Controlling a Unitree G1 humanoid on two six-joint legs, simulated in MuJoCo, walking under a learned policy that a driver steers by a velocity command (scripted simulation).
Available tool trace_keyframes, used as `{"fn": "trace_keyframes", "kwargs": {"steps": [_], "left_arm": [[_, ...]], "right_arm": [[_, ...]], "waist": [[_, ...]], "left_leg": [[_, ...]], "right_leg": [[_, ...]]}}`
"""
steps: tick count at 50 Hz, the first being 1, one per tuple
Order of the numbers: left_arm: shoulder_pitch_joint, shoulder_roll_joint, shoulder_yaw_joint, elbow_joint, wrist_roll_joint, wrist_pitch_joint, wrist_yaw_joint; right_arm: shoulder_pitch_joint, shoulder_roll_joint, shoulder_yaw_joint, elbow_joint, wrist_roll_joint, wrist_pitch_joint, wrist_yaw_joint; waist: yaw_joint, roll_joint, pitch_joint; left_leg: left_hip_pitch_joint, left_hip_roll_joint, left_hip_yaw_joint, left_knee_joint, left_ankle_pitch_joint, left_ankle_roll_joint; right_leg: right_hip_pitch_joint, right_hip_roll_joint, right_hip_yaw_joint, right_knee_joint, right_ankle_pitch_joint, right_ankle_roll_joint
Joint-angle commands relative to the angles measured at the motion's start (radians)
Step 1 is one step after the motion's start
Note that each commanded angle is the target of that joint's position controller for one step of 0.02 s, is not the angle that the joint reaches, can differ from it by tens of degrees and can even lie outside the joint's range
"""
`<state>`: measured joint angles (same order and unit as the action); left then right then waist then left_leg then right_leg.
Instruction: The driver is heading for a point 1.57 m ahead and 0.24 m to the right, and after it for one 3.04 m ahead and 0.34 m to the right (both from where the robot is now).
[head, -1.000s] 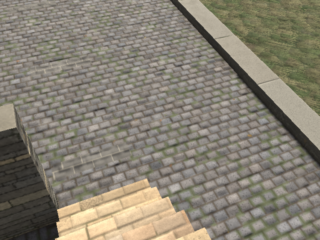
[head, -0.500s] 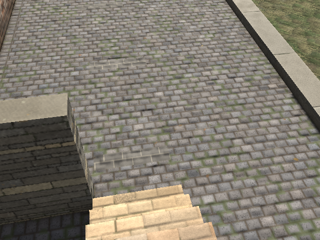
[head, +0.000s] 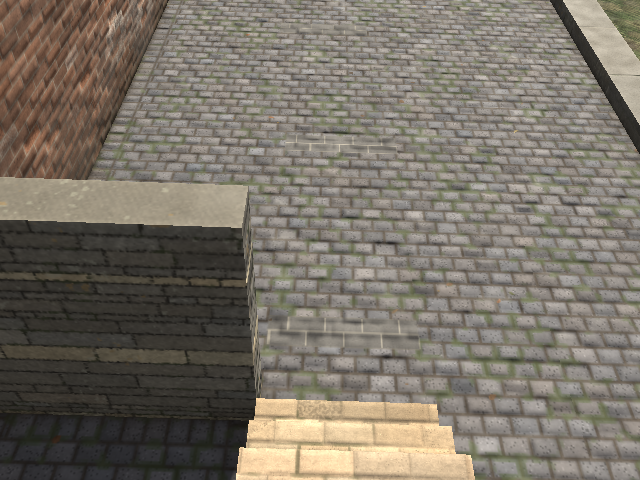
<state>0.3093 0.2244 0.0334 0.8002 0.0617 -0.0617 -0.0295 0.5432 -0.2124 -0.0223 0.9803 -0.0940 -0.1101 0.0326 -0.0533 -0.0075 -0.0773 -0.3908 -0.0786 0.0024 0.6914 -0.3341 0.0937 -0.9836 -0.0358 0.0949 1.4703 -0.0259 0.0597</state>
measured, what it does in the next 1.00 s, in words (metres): goes down: right foot 0.21 m lower, then left foot 0.22 m higher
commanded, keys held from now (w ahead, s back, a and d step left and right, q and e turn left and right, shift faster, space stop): q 0.06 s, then no key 0.70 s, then w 0.24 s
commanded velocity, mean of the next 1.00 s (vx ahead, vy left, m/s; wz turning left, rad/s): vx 0.05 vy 0.00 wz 0.17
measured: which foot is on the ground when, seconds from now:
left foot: down 0.00-0.52, up 0.54-0.78, down 0.80-1.00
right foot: up 0.00-0.48, down 0.50-0.84, up 0.86-1.00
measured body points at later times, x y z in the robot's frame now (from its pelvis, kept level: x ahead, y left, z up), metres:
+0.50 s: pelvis +0.10 -0.10 -0.14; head +0.10 -0.09 +0.31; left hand +0.15 +0.14 -0.28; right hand +0.06 -0.30 -0.29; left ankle +0.02 +0.06 -0.71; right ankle +0.20 -0.22 -0.90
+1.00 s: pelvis +0.09 -0.13 -0.14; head +0.09 -0.14 +0.31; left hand +0.08 +0.14 -0.27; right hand +0.18 -0.34 -0.29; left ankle +0.03 -0.06 -0.72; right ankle +0.19 -0.23 -0.87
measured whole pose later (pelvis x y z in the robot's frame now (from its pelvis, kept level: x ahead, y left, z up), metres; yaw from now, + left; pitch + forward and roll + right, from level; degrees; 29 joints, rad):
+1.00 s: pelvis +0.09 -0.13 -0.14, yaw +9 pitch +2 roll +4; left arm 0.33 0.24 0.05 0.94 -0.03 0.07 -0.03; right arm 0.30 -0.17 0.05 0.90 -0.03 0.04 -0.03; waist -0.01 -0.04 -0.07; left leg -0.61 -0.07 0.17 1.45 -0.90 0.12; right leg -0.44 -0.04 0.10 0.57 -0.22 -0.05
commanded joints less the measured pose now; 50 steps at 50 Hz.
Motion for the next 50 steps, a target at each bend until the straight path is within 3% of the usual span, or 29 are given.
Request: {"fn": "trace_keyframes", "kwargs": {"steps": [1, 3, 7, 10, 11, 13, 17, 20, 21, 23, 24, 25, 26, 27, 28, 29, 30, 31, 32, 33, 34, 36, 38, 41, 42, 43, 44, 47, 50], "left_arm": [[0.167, 0.031, -0.014, -0.031, 0.0, 0.011, -0.005], [0.081, 0.059, -0.018, -0.039, 0.022, 0.026, -0.006], [0.065, 0.019, -0.039, -0.006, 0.036, 0.041, -0.049], [-0.037, 0.023, -0.042, -0.012, 0.048, 0.048, -0.058], [-0.041, 0.034, -0.045, 0.007, 0.048, 0.041, -0.068], [-0.043, 0.005, -0.059, 0.035, 0.067, 0.034, -0.077], [-0.014, 0.024, -0.075, 0.06, 0.043, 0.028, -0.08], [-0.063, 0.008, -0.086, 0.045, 0.027, 0.022, -0.059], [-0.051, 0.006, -0.083, 0.036, 0.023, 0.02, -0.055], [0.166, 0.026, -0.056, 0.095, -0.045, -0.01, -0.032], [0.311, 0.089, -0.018, 0.106, -0.043, -0.028, -0.028], [0.415, 0.081, -0.008, 0.115, -0.002, -0.042, -0.037], [0.476, 0.153, -0.003, 0.12, 0.024, -0.037, -0.076], [0.26, 0.205, -0.006, 0.096, -0.043, -0.019, -0.093], [0.122, 0.104, -0.039, 0.054, -0.041, -0.025, -0.101], [0.323, -0.01, -0.066, 0.094, -0.012, -0.017, -0.087], [0.365, 0.025, -0.062, 0.089, -0.024, -0.021, -0.085], [0.301, 0.099, -0.051, 0.089, -0.05, -0.031, -0.086], [0.074, 0.19, -0.029, 0.03, -0.03, -0.039, -0.093], [0.024, 0.165, -0.033, -0.031, -0.029, -0.053, -0.089], [0.082, 0.247, 0.034, 0.109, -0.146, 0.004, -0.017], [0.185, 0.181, 0.002, 0.099, -0.125, 0.046, 0.02], [0.208, 0.172, 0.005, 0.129, -0.099, 0.078, 0.019], [0.159, 0.142, 0.003, 0.134, -0.115, 0.106, 0.013], [0.096, 0.124, 0.005, 0.116, -0.117, 0.118, 0.007], [0.076, 0.094, 0.004, 0.087, -0.105, 0.125, -0.003], [0.028, 0.114, 0.014, 0.075, -0.094, 0.125, -0.008], [0.091, 0.093, 0.028, 0.113, -0.087, 0.116, -0.005], [-0.129, 0.085, 0.034, 0.044, -0.094, 0.127, 0.004]], "right_arm": [[0.094, -0.072, 0.008, 0.059, 0.003, -0.06, -0.059], [0.131, -0.071, 0.016, 0.1, 0.001, -0.075, -0.049], [0.216, -0.009, 0.054, 0.194, 0.012, -0.076, -0.038], [0.287, -0.018, 0.053, 0.23, 0.008, -0.074, -0.056], [0.304, 0.008, 0.067, 0.212, 0.035, -0.066, -0.077], [0.282, 0.046, 0.093, 0.208, 0.027, -0.051, -0.08], [-0.003, -0.037, 0.089, 0.064, 0.041, -0.016, -0.061], [-0.028, -0.031, 0.088, 0.022, 0.042, 0.03, -0.07], [-0.026, -0.051, 0.088, 0.018, 0.04, 0.055, -0.065], [-0.084, -0.093, 0.086, -0.01, 0.038, 0.102, -0.034], [-0.017, -0.108, 0.084, 0.001, 0.022, 0.114, -0.002], [0.021, -0.035, 0.097, 0.001, 0.03, 0.103, 0.047], [0.006, -0.056, 0.051, -0.025, 0.084, 0.084, 0.079], [0.08, 0.009, 0.037, -0.094, 0.07, 0.103, 0.055], [-0.006, 0.035, 0.077, -0.118, 0.045, 0.1, 0.056], [-0.133, 0.034, 0.083, -0.107, 0.08, 0.093, 0.067], [-0.13, 0.013, 0.07, -0.125, 0.085, 0.079, 0.061], [-0.042, 0.059, 0.077, -0.14, 0.077, 0.084, 0.036], [0.069, 0.068, 0.098, -0.133, 0.051, 0.089, 0.019], [-0.039, 0.043, 0.114, -0.187, 0.054, 0.073, 0.03], [-0.13, -0.067, 0.042, -0.125, 0.106, 0.115, -0.024], [-0.249, -0.069, 0.04, -0.185, 0.103, 0.16, -0.045], [-0.252, -0.019, 0.056, -0.205, 0.102, 0.178, -0.046], [-0.164, -0.001, 0.076, -0.177, 0.092, 0.162, -0.046], [-0.172, -0.034, 0.078, -0.167, 0.081, 0.165, -0.055], [-0.171, -0.103, 0.072, -0.154, 0.056, 0.166, -0.068], [-0.173, -0.116, 0.07, -0.157, 0.044, 0.16, -0.078], [-0.217, -0.129, 0.04, -0.111, 0.067, 0.143, -0.081], [-0.138, -0.143, 0.001, -0.056, 0.066, 0.146, -0.072]], "waist": [[0.07, 0.116, 0.142], [0.045, 0.085, 0.163], [0.036, 0.107, 0.156], [-0.025, 0.114, 0.164], [-0.053, 0.061, 0.183], [-0.041, 0.159, 0.198], [0.035, 0.129, 0.212], [-0.009, 0.122, 0.187], [-0.001, 0.11, 0.16], [0.091, 0.051, 0.105], [0.137, -0.01, 0.039], [0.182, -0.094, -0.008], [0.177, -0.203, 0.022], [0.011, -0.303, -0.036], [0.014, -0.087, 0.052], [0.139, 0.02, 0.1], [0.107, -0.122, 0.093], [-0.018, -0.236, 0.032], [-0.106, -0.304, 0.043], [-0.075, -0.064, 0.022], [-0.008, -0.146, -0.145], [0.054, -0.087, -0.028], [0.063, -0.153, 0.028], [0.02, -0.11, 0.073], [-0.018, 0.043, 0.168], [-0.014, 0.271, 0.233], [-0.028, 0.226, 0.262], [0.048, 0.069, 0.122], [-0.034, 0.039, 0.158]], "left_leg": [[-0.093, 0.212, -0.394, -0.243, 0.039, 0.126], [0.016, 0.23, -0.416, -0.191, 0.045, 0.143], [0.031, 0.202, -0.446, -0.073, 0.007, 0.115], [0.142, 0.222, -0.534, -0.022, -0.09, 0.156], [0.117, 0.216, -0.509, 0.028, -0.196, 0.164], [-0.069, 0.198, -0.512, 0.058, -0.323, 0.178], [-0.515, 0.132, -0.4, 0.055, -0.51, 0.117], [-0.305, 0.147, -0.459, 0.199, -0.314, 0.109], [-0.305, 0.146, -0.487, 0.257, -0.238, 0.104], [-0.423, 0.09, -0.372, 0.452, -0.07, 0.037], [-0.463, 0.073, -0.319, 0.629, -0.002, -0.01], [-0.669, 0.014, -0.232, 0.812, -0.14, -0.077], [-0.803, -0.102, -0.114, 1.182, -0.514, -0.146], [-0.727, -0.06, -0.119, 1.068, -0.504, -0.176], [-0.768, 0.03, -0.111, 1.158, -0.427, -0.192], [-0.758, 0.006, -0.066, 1.103, -0.524, -0.162], [-0.71, 0.02, -0.065, 1.156, -0.502, -0.145], [-0.606, 0.053, -0.045, 1.287, -0.52, -0.148], [-0.547, 0.112, -0.136, 1.341, -0.208, -0.197], [-0.529, 0.101, -0.11, 1.28, -0.254, -0.218], [-0.318, 0.053, 0.092, 1.267, -0.512, -0.111], [-0.317, 0.048, 0.076, 1.231, -0.577, -0.041], [-0.304, 0.047, 0.094, 1.177, -0.58, -0.019], [-0.037, 0.047, 0.069, 0.827, -0.554, 0.029], [-0.087, 0.073, -0.051, 0.557, -0.553, 0.067], [-0.175, 0.214, -0.389, 0.191, -0.82, 0.139], [-0.231, 0.264, -0.6, 0.051, -0.887, 0.207], [-0.257, 0.295, -0.532, 0.154, -0.932, 0.243], [-0.269, 0.281, -0.485, 0.11, -0.923, 0.213]], "right_leg": [[-0.088, -0.019, -0.004, 0.13, 0.101, 0.022], [-0.197, -0.029, 0.017, 0.09, 0.07, 0.028], [-0.142, -0.051, 0.02, -0.064, 0.155, 0.016], [-0.23, -0.054, 0.035, -0.199, 0.144, 0.005], [-0.225, -0.055, 0.018, -0.403, 0.348, 0.005], [-0.071, -0.066, 0.004, -0.422, 0.474, -0.003], [0.548, -0.042, -0.054, -0.717, 0.32, 0.005], [0.584, -0.064, -0.035, -1.124, 0.206, 0.01], [0.691, -0.06, -0.052, -1.215, 0.226, 0.002], [1.084, -0.027, -0.192, -1.438, 0.441, 0.002], [1.275, -0.059, -0.217, -1.433, 0.43, -0.058], [1.464, -0.112, -0.182, -1.285, 0.47, -0.089], [1.412, -0.165, -0.077, -0.981, 0.828, -0.153], [1.212, -0.363, 0.311, -1.104, 0.372, -0.324], [1.102, -0.31, 0.216, -1.203, 0.023, -0.257], [1.077, -0.181, 0.026, -1.211, -0.006, -0.132], [1.012, -0.182, 0.079, -1.107, 0.37, -0.168], [0.864, -0.239, 0.19, -1.068, 0.616, -0.264], [0.673, -0.403, 0.427, -1.188, 0.446, -0.412], [0.741, -0.38, 0.311, -1.233, 0.428, -0.372], [0.825, -0.307, 0.127, -1.142, 0.479, -0.306], [0.784, -0.259, 0.107, -1.152, 0.481, -0.268], [0.769, -0.235, 0.087, -1.137, 0.509, -0.253], [0.546, -0.193, 0.039, -1.226, 0.175, -0.167], [0.434, -0.105, -0.076, -1.165, -0.105, -0.093], [0.345, -0.017, -0.139, -1.019, -0.379, -0.051], [0.361, -0.038, -0.024, -1.031, -0.354, -0.077], [0.492, -0.049, 0.029, -0.905, -0.161, -0.12], [0.399, 0.011, 0.024, -0.744, -0.084, -0.108]]}}
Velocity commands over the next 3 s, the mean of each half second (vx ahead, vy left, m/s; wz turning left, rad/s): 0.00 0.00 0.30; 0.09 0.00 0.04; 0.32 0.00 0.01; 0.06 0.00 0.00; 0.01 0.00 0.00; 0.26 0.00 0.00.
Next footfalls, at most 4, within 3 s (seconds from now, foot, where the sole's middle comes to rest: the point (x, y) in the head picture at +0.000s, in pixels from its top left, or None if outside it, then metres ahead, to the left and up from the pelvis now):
0.50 right None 0.24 -0.24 -0.97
0.80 left None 0.07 -0.05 -0.76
1.24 right None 0.23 -0.26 -0.97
1.78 left None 0.27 -0.04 -0.97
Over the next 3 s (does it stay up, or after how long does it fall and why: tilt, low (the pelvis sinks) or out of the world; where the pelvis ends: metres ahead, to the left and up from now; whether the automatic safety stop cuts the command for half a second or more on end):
stays up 0.31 -0.13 -0.23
